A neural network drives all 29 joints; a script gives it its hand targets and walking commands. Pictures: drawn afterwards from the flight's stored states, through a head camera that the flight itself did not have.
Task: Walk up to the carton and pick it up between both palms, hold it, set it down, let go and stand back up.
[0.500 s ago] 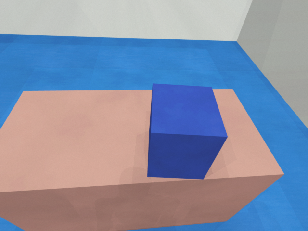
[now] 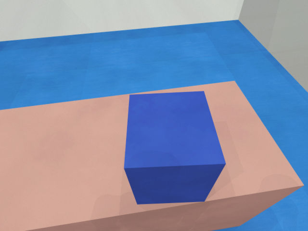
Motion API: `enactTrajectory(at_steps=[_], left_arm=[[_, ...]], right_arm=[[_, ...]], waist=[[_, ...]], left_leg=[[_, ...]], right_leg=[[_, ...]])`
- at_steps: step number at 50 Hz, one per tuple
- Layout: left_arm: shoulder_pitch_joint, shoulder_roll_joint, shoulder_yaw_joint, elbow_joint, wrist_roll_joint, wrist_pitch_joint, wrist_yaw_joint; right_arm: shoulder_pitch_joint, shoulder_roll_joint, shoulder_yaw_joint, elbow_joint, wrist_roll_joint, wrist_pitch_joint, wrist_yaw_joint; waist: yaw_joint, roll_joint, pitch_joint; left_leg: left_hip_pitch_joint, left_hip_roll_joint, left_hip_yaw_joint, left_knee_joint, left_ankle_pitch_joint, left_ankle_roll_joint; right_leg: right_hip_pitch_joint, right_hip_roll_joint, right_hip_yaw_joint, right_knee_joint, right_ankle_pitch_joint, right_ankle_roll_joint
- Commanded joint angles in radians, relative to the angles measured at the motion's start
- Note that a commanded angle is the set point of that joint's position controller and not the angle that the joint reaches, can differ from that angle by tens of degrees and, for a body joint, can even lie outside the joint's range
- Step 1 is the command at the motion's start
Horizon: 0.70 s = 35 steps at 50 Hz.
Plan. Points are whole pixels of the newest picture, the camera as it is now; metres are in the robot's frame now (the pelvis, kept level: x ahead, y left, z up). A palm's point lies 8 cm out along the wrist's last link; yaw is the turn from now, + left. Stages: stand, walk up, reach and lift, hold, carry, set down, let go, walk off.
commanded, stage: walk up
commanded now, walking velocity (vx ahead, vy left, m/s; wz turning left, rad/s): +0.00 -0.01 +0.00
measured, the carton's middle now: (168, 150) +0.34 -0.03 +0.00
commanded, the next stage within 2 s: none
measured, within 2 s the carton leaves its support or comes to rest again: neither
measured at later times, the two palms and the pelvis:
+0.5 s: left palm out of the picture -0.02 +0.26 -0.10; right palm out of the picture +0.02 -0.24 -0.14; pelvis -0.04 +0.00 +0.01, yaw +2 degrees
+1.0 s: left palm out of the picture -0.11 +0.31 -0.15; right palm out of the picture -0.20 -0.17 -0.07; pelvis -0.10 +0.07 +0.03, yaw +2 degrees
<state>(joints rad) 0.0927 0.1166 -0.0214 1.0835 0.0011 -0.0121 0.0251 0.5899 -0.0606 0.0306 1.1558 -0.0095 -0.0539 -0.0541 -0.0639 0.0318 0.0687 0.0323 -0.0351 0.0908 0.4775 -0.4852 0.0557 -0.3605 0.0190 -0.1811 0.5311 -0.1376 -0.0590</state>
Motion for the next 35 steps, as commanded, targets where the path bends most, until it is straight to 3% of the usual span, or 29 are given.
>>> enactTrajectory(at_steps=[1, 2, 3, 4, 5, 6, 7, 8, 9, 10, 11, 12, 14, 15, 17, 18, 20, 21, 23, 25, 28, 29, 31, 32, 33, 34, 35], left_arm=[[0.375, 0.201, 0.032, 0.074, 0.014, -0.015, 0.011], [0.354, 0.189, 0.026, 0.059, -0.001, -0.009, 0.011], [0.255, 0.144, 0.02, 0.03, -0.005, 0.002, 0.014], [0.164, 0.105, 0.009, 0.008, -0.011, 0.007, 0.017], [0.139, 0.095, 0.003, 0.002, -0.011, 0.01, 0.024], [0.126, 0.096, 0.006, 0.003, -0.014, 0.012, 0.032], [0.099, 0.118, 0.018, -0.004, -0.014, 0.016, 0.037], [0.093, 0.154, 0.033, -0.014, -0.011, 0.019, 0.044], [0.1, 0.175, 0.044, -0.021, -0.011, 0.017, 0.044], [0.12, 0.184, 0.049, -0.029, -0.007, 0.016, 0.043], [0.124, 0.194, 0.051, -0.039, -0.004, 0.015, 0.04], [0.103, 0.209, 0.06, -0.056, 0.002, 0.019, 0.038], [0.072, 0.22, 0.07, -0.081, 0.014, 0.024, 0.037], [0.085, 0.215, 0.071, -0.087, 0.018, 0.024, 0.035], [0.15, 0.237, 0.079, -0.1, 0.031, 0.021, 0.03], [0.18, 0.255, 0.082, -0.097, 0.033, 0.019, 0.03], [0.221, 0.26, 0.082, -0.093, 0.034, 0.019, 0.035], [0.206, 0.26, 0.084, -0.104, 0.031, 0.019, 0.038], [0.196, 0.249, 0.082, -0.119, 0.026, 0.021, 0.04], [0.152, 0.237, 0.081, -0.134, 0.024, 0.021, 0.038], [0.096, 0.268, 0.097, -0.146, 0.034, 0.03, 0.033], [0.086, 0.289, 0.104, -0.148, 0.042, 0.035, 0.031], [0.119, 0.306, 0.118, -0.132, 0.042, 0.055, 0.026], [0.141, 0.294, 0.118, -0.108, 0.028, 0.07, 0.028], [0.173, 0.277, 0.117, -0.07, 0.019, 0.09, 0.037], [0.171, 0.279, 0.119, -0.084, 0.031, 0.102, 0.025], [0.141, 0.215, 0.109, -0.118, 0.063, 0.108, 0.005]], right_arm=[[0.161, -0.101, -0.032, 0.001, 0.041, 0.006, -0.006], [0.212, -0.091, -0.029, 0.009, 0.048, 0.033, -0.011], [0.17, -0.112, -0.049, 0.028, 0.032, 0.061, -0.012], [0.109, -0.095, -0.049, 0.015, 0.012, 0.075, -0.004], [0.064, -0.07, -0.043, 0.001, -0.002, 0.085, 0.007], [0.043, -0.054, -0.044, 0.0, -0.009, 0.095, 0.014], [0.007, -0.052, -0.047, -0.011, -0.016, 0.1, 0.015], [-0.032, -0.058, -0.057, -0.032, -0.022, 0.102, 0.012], [-0.055, -0.08, -0.066, -0.044, -0.021, 0.102, 0.008], [-0.067, -0.089, -0.073, -0.05, -0.019, 0.106, 0.005], [-0.085, -0.077, -0.07, -0.06, -0.015, 0.109, 0.007], [-0.105, -0.08, -0.072, -0.073, -0.013, 0.113, 0.008], [-0.136, -0.107, -0.078, -0.1, -0.018, 0.127, 0.006], [-0.168, -0.123, -0.083, -0.117, -0.022, 0.134, 0.008], [-0.204, -0.158, -0.097, -0.139, -0.035, 0.153, 0.005], [-0.223, -0.174, -0.101, -0.155, -0.035, 0.159, 0.01], [-0.269, -0.202, -0.117, -0.191, -0.036, 0.162, 0.027], [-0.296, -0.223, -0.127, -0.202, -0.031, 0.162, 0.036], [-0.292, -0.238, -0.138, -0.216, -0.02, 0.159, 0.044], [-0.242, -0.226, -0.136, -0.204, -0.009, 0.159, 0.047], [-0.183, -0.205, -0.118, -0.194, -0.001, 0.155, 0.052], [-0.164, -0.209, -0.111, -0.191, 0.002, 0.155, 0.053], [-0.091, -0.208, -0.104, -0.176, 0.006, 0.145, 0.046], [-0.023, -0.192, -0.095, -0.148, 0.004, 0.131, 0.046], [0.053, -0.174, -0.091, -0.113, -0.004, 0.114, 0.046], [0.015, -0.244, -0.115, -0.136, -0.036, 0.106, 0.026], [-0.076, -0.332, -0.12, -0.19, -0.057, 0.09, 0.01]], waist=[[0.149, -0.088, -0.218], [0.126, -0.196, -0.289], [0.098, -0.209, -0.211], [0.074, -0.213, -0.099], [0.066, -0.166, -0.035], [0.049, -0.156, 0.023], [0.043, -0.131, 0.065], [0.05, -0.093, 0.079], [0.051, -0.096, 0.051], [0.05, -0.086, 0.01], [0.052, -0.052, -0.009], [0.052, -0.053, -0.043], [0.057, -0.094, -0.06], [0.067, -0.092, -0.065], [0.105, -0.085, -0.087], [0.112, -0.104, -0.097], [0.117, -0.14, -0.102], [0.124, -0.156, -0.107], [0.119, -0.196, -0.108], [0.096, -0.267, -0.098], [0.07, -0.311, -0.099], [0.062, -0.334, -0.1], [0.061, -0.378, -0.081], [0.047, -0.356, -0.073], [0.029, -0.189, -0.053], [0.008, 0.096, 0.017], [0.01, 0.187, 0.104]], left_leg=[[-0.366, 0.099, -0.086, 0.304, 0.247, -0.07], [-0.318, 0.067, -0.101, 0.388, -0.173, -0.053], [-0.259, 0.086, -0.108, 0.442, -0.197, -0.048], [-0.274, 0.075, -0.113, 0.425, -0.177, -0.053], [-0.272, 0.071, -0.117, 0.381, -0.125, -0.056], [-0.255, 0.074, -0.119, 0.341, -0.078, -0.062], [-0.258, 0.07, -0.113, 0.32, -0.057, -0.073], [-0.303, 0.067, -0.089, 0.389, -0.059, -0.086], [-0.34, 0.046, -0.066, 0.477, -0.056, -0.095], [-0.342, 0.043, -0.064, 0.554, -0.066, -0.097], [-0.345, 0.053, -0.083, 0.582, -0.041, -0.104], [-0.36, 0.05, -0.071, 0.622, -0.03, -0.111], [-0.39, 0.052, -0.058, 0.689, 0.004, -0.114], [-0.424, 0.056, -0.063, 0.698, 0.016, -0.118], [-0.503, 0.056, -0.096, 0.718, 0.043, -0.121], [-0.536, 0.06, -0.12, 0.705, 0.066, -0.125], [-0.574, 0.05, -0.154, 0.701, 0.085, -0.122], [-0.584, 0.034, -0.161, 0.714, 0.079, -0.123], [-0.544, 0.0, -0.156, 0.708, 0.074, -0.115], [-0.475, -0.01, -0.123, 0.65, 0.065, -0.119], [-0.335, -0.012, -0.012, 0.443, 0.007, -0.117], [-0.29, -0.013, 0.012, 0.337, -0.048, -0.112], [-0.154, -0.023, 0.074, 0.112, -0.101, -0.071], [-0.067, -0.024, 0.086, -0.034, -0.022, -0.053], [-0.029, 0.002, 0.033, -0.171, 0.05, -0.064], [-0.118, 0.181, -0.158, -0.247, -0.016, -0.092], [-0.222, 0.487, -0.503, -0.342, -0.165, -0.103]], right_leg=[[0.631, -0.32, 0.237, 0.015, 1.064, -0.08], [0.552, -0.451, 0.399, -0.089, 0.921, -0.189], [0.346, -0.453, 0.451, -0.224, 0.528, -0.208], [0.235, -0.397, 0.422, -0.317, 0.247, -0.179], [0.165, -0.357, 0.388, -0.37, 0.06, -0.14], [0.084, -0.329, 0.364, -0.404, -0.044, -0.112], [0.039, -0.312, 0.329, -0.402, -0.051, -0.092], [0.048, -0.331, 0.32, -0.373, 0.044, -0.083], [0.08, -0.349, 0.311, -0.332, 0.241, -0.091], [0.083, -0.367, 0.307, -0.312, 0.362, -0.1], [0.07, -0.352, 0.285, -0.308, 0.305, -0.081], [0.07, -0.338, 0.267, -0.314, 0.208, -0.086], [0.04, -0.33, 0.258, -0.327, 0.04, -0.102], [0.045, -0.336, 0.281, -0.34, -0.035, -0.102], [0.088, -0.4, 0.359, -0.35, -0.172, -0.088], [0.11, -0.421, 0.386, -0.356, -0.234, -0.067], [0.128, -0.441, 0.418, -0.361, -0.307, -0.054], [0.136, -0.427, 0.397, -0.359, -0.32, -0.057], [0.107, -0.403, 0.366, -0.38, -0.375, -0.027], [0.063, -0.359, 0.311, -0.392, -0.389, -0.013], [0.011, -0.308, 0.229, -0.42, -0.393, 0.027], [-0.006, -0.307, 0.22, -0.42, -0.415, 0.03], [-0.04, -0.28, 0.193, -0.472, -0.424, 0.084], [-0.071, -0.23, 0.154, -0.446, -0.424, 0.104], [-0.107, -0.135, 0.074, -0.277, -0.46, 0.094], [-0.188, -0.07, 0.015, 0.053, -0.409, 0.07], [-0.433, -0.037, 0.134, 0.251, -0.296, 0.098]])
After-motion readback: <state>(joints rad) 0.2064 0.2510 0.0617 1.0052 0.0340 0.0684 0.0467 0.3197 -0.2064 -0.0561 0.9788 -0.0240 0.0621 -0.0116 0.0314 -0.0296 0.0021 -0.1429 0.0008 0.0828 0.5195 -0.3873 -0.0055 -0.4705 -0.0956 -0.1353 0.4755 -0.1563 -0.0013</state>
